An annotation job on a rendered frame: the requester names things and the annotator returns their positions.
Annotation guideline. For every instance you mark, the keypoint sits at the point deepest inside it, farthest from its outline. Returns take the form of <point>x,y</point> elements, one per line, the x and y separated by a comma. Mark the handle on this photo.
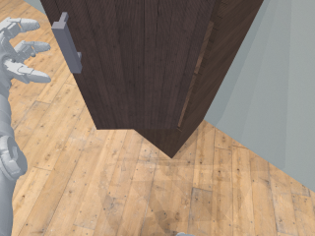
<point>66,44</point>

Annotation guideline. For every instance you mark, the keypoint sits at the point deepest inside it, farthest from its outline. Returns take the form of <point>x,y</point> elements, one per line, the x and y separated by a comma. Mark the left robot hand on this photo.
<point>9,28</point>

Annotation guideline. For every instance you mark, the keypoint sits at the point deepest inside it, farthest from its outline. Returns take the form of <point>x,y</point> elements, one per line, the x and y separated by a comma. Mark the robot left forearm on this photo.
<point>5,107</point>

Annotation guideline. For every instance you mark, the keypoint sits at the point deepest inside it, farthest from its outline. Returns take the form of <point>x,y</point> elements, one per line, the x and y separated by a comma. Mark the robot left upper arm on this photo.
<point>13,164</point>

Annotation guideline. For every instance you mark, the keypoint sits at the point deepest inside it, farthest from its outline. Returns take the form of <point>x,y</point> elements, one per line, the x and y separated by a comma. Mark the cupboard door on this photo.
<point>138,57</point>

